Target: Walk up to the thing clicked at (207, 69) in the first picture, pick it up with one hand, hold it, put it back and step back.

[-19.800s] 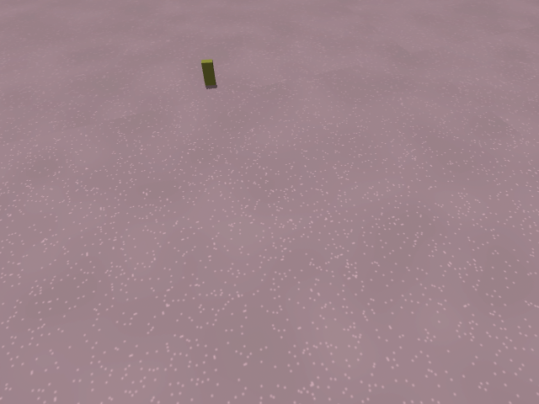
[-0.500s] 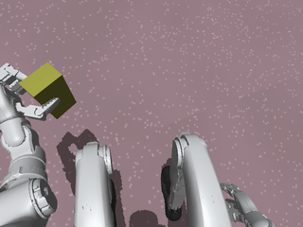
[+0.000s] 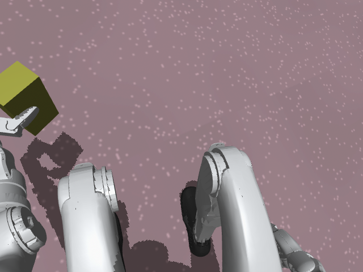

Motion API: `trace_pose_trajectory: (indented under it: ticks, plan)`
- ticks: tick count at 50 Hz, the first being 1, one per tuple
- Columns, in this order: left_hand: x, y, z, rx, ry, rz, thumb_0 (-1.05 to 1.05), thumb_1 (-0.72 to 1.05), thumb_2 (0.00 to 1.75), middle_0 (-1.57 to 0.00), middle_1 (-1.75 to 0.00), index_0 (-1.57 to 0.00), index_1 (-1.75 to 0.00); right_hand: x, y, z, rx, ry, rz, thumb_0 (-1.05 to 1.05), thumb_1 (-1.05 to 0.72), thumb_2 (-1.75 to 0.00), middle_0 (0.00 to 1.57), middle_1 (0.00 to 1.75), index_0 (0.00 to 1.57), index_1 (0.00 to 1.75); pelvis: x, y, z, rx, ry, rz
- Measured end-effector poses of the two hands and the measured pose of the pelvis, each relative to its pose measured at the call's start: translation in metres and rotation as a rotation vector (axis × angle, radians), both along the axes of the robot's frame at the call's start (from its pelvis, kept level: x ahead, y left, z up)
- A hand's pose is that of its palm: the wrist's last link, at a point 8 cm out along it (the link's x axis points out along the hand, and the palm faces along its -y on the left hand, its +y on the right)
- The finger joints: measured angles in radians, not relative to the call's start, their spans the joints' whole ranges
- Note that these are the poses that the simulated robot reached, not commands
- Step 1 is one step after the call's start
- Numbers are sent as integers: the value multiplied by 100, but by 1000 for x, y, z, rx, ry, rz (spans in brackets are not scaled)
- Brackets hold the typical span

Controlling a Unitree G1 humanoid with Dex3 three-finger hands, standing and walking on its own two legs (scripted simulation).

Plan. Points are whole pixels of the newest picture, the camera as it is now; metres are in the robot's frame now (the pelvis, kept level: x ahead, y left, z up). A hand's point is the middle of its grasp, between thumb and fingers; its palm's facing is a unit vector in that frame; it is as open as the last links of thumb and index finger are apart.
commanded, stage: crouch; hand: left
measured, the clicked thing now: (27, 103) +0.46 +0.27 -0.10
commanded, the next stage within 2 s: lower in 0.24 s
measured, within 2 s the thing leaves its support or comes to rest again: rests again in 1.70 s
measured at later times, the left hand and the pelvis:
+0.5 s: hand (9, 106) +0.46 +0.31 -0.13, palm faces +0.46 -0.89 -0.03, open 8.8 cm; pelvis +0.00 +0.00 -0.02, yaw -3 degrees
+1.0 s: hand (20, 115) +0.46 +0.31 -0.18, palm faces +0.46 -0.89 -0.03, open 8.8 cm; pelvis +0.00 +0.01 -0.04, yaw -6 degrees
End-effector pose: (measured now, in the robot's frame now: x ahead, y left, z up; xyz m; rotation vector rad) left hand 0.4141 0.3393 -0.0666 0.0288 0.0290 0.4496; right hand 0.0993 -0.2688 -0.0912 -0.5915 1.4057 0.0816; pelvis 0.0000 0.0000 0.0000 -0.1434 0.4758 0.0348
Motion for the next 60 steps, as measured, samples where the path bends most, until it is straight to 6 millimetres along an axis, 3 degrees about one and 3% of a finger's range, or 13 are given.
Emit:
trace_pose_trajectory:
  ticks: [21,36,60]
  plan:
    - [5,6,-45,2,10,9,0,-61,108,-105,-150,-105,-148,10,-3,-6,-45,42,78,0,-91,-90,20,29,21,30,5,3,-18,-38,-34,-18]
    - [3,3,-87,-20,25,39,0,-61,108,-105,-149,-105,-148,17,-3,-2,-96,55,190,0,-91,-90,20,29,21,30,1,5,-30,-67,-103,-42]
    - [5,4,-121,-24,27,28,0,-60,106,-106,-147,-106,-145,11,5,15,-171,95,302,0,-91,-90,20,30,21,30,-5,13,-36,-124,-179,-66]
